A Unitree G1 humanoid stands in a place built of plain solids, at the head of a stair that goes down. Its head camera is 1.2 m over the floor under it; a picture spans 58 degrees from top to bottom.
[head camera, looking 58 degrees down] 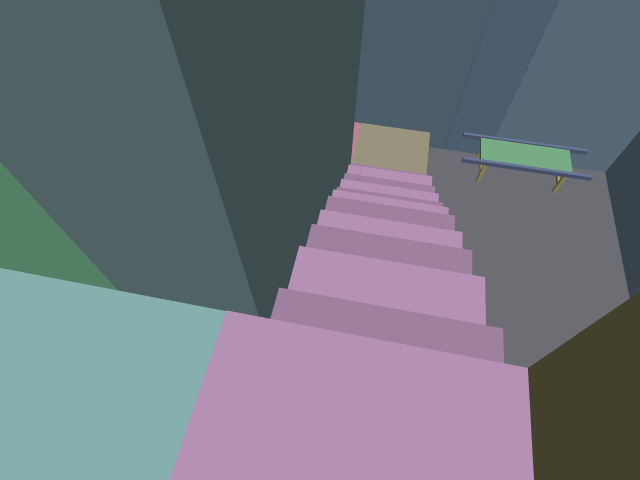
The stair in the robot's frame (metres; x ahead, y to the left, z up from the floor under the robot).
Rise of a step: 0.18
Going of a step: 0.22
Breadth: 0.87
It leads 11 degrees to the right of straight ahead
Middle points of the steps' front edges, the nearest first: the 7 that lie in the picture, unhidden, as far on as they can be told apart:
0.42 -0.15 0.00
0.60 -0.19 -0.18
0.89 -0.24 -0.37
1.12 -0.29 -0.55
1.34 -0.33 -0.73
1.58 -0.38 -0.91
1.77 -0.42 -1.10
